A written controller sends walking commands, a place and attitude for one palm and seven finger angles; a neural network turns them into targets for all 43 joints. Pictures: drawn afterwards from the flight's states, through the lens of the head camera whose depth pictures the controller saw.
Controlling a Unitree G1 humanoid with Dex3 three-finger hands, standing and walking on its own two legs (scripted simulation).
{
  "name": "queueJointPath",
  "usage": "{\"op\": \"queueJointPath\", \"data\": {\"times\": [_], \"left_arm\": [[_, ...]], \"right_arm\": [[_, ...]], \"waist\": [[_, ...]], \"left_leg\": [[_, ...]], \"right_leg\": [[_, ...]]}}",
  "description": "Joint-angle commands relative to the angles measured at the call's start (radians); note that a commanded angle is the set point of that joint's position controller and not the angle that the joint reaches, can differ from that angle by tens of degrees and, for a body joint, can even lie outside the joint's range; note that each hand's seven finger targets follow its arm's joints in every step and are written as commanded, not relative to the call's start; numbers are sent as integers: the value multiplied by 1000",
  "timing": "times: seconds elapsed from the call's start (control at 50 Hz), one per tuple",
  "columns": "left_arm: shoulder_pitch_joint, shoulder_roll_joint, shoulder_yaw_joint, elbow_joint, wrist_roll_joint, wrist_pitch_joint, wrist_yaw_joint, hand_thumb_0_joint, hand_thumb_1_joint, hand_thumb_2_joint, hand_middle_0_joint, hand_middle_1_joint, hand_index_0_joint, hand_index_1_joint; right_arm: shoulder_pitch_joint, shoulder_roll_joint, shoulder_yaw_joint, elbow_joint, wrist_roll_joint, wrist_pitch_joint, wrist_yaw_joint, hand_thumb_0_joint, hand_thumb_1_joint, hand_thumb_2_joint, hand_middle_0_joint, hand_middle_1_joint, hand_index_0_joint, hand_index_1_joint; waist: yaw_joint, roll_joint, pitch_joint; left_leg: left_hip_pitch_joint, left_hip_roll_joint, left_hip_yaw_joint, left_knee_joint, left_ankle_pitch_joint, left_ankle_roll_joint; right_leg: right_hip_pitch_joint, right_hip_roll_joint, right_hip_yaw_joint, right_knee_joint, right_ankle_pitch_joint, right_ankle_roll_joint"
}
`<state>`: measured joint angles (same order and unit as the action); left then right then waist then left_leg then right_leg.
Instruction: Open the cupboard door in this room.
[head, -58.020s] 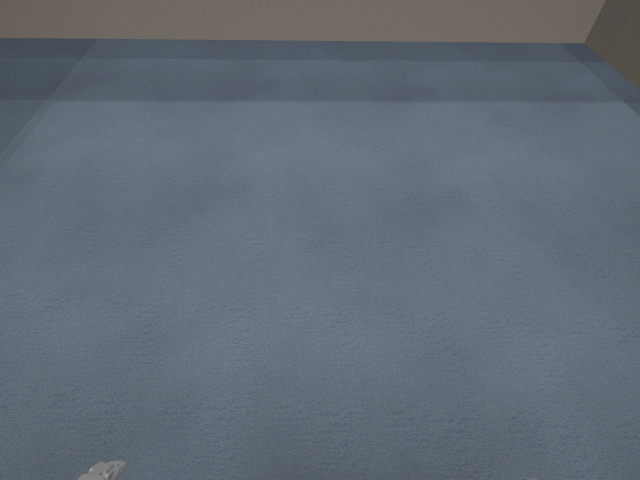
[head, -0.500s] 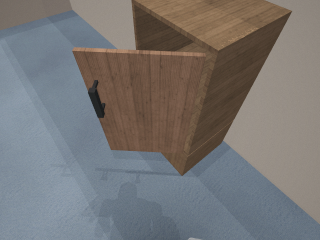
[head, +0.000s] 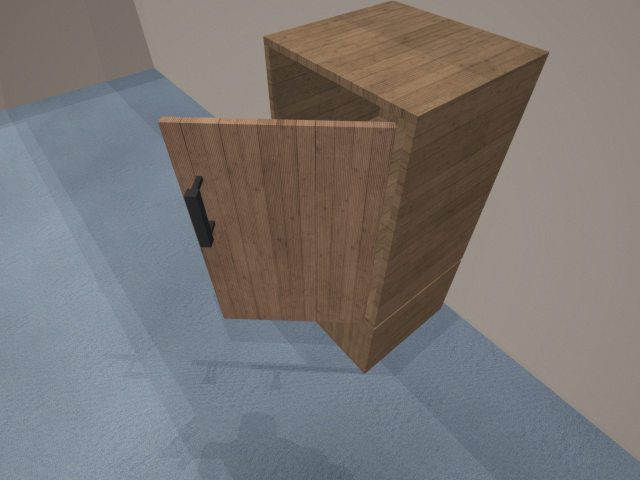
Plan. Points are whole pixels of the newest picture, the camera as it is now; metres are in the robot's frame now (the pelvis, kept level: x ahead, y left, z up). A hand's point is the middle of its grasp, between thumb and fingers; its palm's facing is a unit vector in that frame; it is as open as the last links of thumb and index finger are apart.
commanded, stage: come to a stop and stand still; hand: left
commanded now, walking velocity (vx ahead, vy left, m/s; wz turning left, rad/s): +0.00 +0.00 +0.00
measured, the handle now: (202, 212) +0.56 +0.25 -0.02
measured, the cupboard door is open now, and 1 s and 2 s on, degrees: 48 48 48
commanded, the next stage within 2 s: look again from close up in 0.40 s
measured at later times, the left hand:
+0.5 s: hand out of the picture -0.03 +0.16 -0.16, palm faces +0.05 -0.98 -0.18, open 7.4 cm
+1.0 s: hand out of the picture +0.00 +0.16 -0.16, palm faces +0.05 -0.98 -0.19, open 7.3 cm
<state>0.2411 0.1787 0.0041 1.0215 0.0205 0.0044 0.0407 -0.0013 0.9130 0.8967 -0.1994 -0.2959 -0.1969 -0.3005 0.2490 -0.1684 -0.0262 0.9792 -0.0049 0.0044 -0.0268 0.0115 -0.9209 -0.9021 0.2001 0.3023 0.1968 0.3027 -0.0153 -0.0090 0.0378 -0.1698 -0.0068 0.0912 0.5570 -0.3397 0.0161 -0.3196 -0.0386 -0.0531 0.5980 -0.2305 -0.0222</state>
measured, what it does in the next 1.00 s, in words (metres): stands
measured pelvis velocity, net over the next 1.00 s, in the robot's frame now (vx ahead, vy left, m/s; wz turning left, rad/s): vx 0.01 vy -0.01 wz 0.01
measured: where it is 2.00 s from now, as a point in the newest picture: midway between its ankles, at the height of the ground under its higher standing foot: outside the picture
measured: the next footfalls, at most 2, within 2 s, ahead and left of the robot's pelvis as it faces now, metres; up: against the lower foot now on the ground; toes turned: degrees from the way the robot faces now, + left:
none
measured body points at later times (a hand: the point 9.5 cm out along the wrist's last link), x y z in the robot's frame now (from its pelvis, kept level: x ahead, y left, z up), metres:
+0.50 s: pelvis -0.02 +0.00 +0.01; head -0.03 -0.01 +0.46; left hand -0.04 +0.21 -0.15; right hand -0.06 -0.22 -0.16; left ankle -0.02 +0.11 -0.73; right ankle +0.06 -0.10 -0.73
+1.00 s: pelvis +0.01 -0.01 +0.01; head +0.01 -0.02 +0.46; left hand +0.00 +0.21 -0.15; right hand -0.01 -0.21 -0.15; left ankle -0.02 +0.11 -0.73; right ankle +0.06 -0.10 -0.73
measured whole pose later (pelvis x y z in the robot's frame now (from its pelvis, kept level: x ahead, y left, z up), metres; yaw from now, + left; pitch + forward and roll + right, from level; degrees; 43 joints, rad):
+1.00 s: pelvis +0.01 -0.01 +0.01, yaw +1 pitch -1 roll +1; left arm 0.31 0.13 0.00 1.11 0.02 -0.02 0.04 0.01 0.93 0.90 -0.20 -0.30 -0.20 -0.30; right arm 0.32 -0.11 0.01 1.11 -0.01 -0.02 -0.03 0.01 -0.91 -0.90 0.20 0.30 0.20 0.30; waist 0.00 0.00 0.03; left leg -0.13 0.01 0.07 0.43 -0.27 0.00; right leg -0.27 0.00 -0.04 0.45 -0.16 -0.03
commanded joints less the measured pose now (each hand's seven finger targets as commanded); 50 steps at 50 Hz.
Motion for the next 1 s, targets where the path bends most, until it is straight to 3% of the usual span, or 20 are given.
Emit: {"op": "queueJointPath", "data": {"times": [0.0, 0.04, 0.12, 0.28, 0.36, 0.58, 0.7, 0.78, 0.82, 0.98], "left_arm": [[-7, 115, 16, -68, -2, -2, 0, 0, 900, 900, -200, -300, -200, -300], [39, 106, 17, -59, 2, -3, -4, 0, 900, 900, -200, -300, -200, -300], [78, 107, 22, -52, 2, -5, -6, 0, 900, 900, -200, -300, -200, -300], [92, 99, 22, -24, -4, -22, -8, 0, 900, 900, -200, -300, -200, -300], [102, 83, 19, -1, -7, -26, -7, 0, 900, 900, -200, -300, -200, -300], [121, 47, 17, 37, -7, -29, -3, 0, 900, 900, -200, -300, -200, -300], [122, 30, 12, 48, -10, -36, -1, 0, 900, 900, -200, -300, -200, -300], [117, 29, 9, 52, -9, -38, 0, 0, 900, 900, -200, -300, -200, -300], [117, 34, 9, 52, -10, -39, 0, 0, 900, 900, -200, -300, -200, -300], [109, 38, 10, 53, -10, -41, 1, 0, 900, 900, -200, -300, -200, -300]], "right_arm": [[43, -117, -16, -62, -15, -11, 10, 0, -900, -900, 200, 300, 200, 300], [38, -141, -20, -71, -18, -10, 14, 0, -900, -900, 200, 300, 200, 300], [78, -124, -14, -52, -21, -4, 16, 0, -900, -900, 200, 300, 200, 300], [153, -91, 1, 15, -18, -12, 12, 0, -900, -900, 200, 300, 200, 300], [171, -75, 8, 47, -16, -20, 9, 0, -900, -900, 200, 300, 200, 300], [211, -39, 13, 101, -15, -22, 2, 0, -900, -900, 200, 300, 200, 300], [211, -27, 16, 115, -11, -33, -3, 0, -900, -900, 200, 300, 200, 300], [199, -25, 17, 120, -8, -34, -5, 0, -900, -900, 200, 300, 200, 300], [195, -25, 17, 122, -8, -33, -4, 0, -900, -900, 200, 300, 200, 300], [163, -32, 15, 124, -7, -36, -7, 0, -900, -900, 200, 300, 200, 300]], "waist": [[8, 51, 112], [17, 4, 118], [9, -17, 91], [-8, -23, 58], [-1, 3, 61], [9, 2, 88], [8, 1, 53], [7, 9, 65], [5, -22, 56], [4, 9, 34]], "left_leg": [[-184, 137, -170, -249, -68, 28], [-238, 122, -168, -280, -184, 31], [-215, 90, -147, -257, -208, 33], [-145, 73, -135, -221, -110, 28], [-161, 84, -145, -244, -90, 25], [-199, 83, -144, -244, -95, 20], [-150, 95, -134, -239, 3, 17], [-131, 99, -125, -239, 41, 13], [-115, 94, -116, -228, 49, 11], [-69, 103, -110, -232, 117, 7]], "right_leg": [[15, -42, 96, -154, -103, -13], [49, -35, 100, -161, -123, -12], [27, -44, 130, -214, -222, -10], [-6, -69, 174, -279, -259, -22], [27, -67, 162, -263, -206, -24], [51, -66, 162, -257, -177, -24], [88, -68, 149, -239, -45, -26], [94, -68, 145, -238, 12, -26], [97, -72, 151, -246, 7, -26], [125, -68, 145, -233, 121, -26]]}}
